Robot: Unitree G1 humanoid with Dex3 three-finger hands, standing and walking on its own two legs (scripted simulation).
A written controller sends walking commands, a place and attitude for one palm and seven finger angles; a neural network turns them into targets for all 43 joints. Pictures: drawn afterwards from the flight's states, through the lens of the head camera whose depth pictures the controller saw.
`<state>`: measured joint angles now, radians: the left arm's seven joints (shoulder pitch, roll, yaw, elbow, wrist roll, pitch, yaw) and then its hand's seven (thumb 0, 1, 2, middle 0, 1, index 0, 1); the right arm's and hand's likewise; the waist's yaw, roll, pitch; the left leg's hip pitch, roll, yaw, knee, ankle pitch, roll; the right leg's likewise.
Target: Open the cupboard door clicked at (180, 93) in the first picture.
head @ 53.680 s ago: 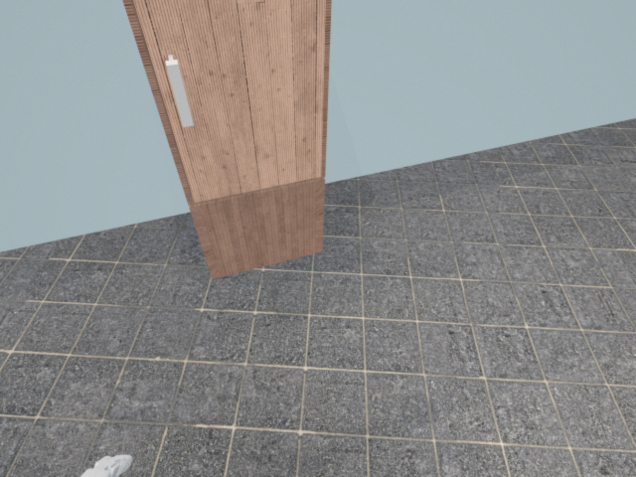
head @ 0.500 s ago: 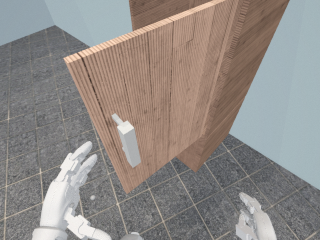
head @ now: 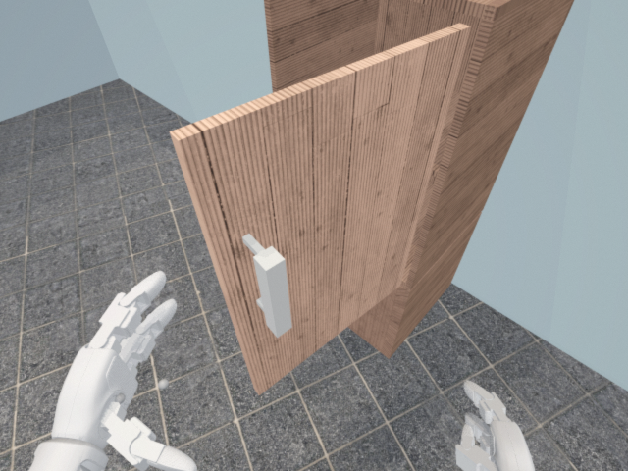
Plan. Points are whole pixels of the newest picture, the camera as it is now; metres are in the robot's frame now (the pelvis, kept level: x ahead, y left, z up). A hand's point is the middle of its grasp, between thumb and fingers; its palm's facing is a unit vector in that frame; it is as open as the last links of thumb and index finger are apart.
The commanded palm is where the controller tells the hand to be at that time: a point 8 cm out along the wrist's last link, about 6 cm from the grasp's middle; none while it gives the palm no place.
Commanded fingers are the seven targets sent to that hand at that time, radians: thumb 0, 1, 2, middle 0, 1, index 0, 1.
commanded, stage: draw the hand back to the body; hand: left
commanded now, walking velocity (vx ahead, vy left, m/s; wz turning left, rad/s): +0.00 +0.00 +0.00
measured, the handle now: (265, 285) +0.33 +0.09 +0.07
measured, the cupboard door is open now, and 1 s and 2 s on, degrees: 82 82 82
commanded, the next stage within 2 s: step back with the hand held close in 1.22 s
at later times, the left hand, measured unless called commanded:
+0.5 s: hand (75, 347) +0.20 +0.24 +0.16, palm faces +0.33 -0.87 -0.37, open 13.2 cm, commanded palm +0.15 +0.28 +0.18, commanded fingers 0.00 0.34 0.66 -0.18 -0.30 -0.18 -0.30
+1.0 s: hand (32, 295) +0.22 +0.26 +0.20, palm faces +0.45 -0.81 -0.38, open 7.8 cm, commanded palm +0.17 +0.30 +0.22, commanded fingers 0.00 0.90 0.90 -0.20 -0.30 -0.20 -0.30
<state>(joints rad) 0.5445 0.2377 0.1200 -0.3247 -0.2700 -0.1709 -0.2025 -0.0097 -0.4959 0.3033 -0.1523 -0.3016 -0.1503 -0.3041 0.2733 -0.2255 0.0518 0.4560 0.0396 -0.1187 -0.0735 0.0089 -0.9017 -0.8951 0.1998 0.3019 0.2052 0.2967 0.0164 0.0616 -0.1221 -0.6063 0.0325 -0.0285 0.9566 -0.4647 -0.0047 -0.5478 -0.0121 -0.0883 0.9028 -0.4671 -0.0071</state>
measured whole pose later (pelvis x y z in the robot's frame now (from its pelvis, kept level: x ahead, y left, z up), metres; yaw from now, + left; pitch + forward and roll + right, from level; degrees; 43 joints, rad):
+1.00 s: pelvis +0.02 +0.00 +0.05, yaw -2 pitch -4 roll -1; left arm 0.45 0.33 0.33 -0.39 -0.06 -0.06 0.12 0.01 0.81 0.87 -0.21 -0.30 -0.20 -0.31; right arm 0.17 -0.23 0.03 0.63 -0.01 -0.09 -0.08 0.01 -0.90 -0.90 0.20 0.30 0.21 0.30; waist 0.07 0.05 0.03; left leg -0.09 0.02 0.02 0.43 -0.26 0.00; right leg -0.06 -0.01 -0.05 0.38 -0.25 0.01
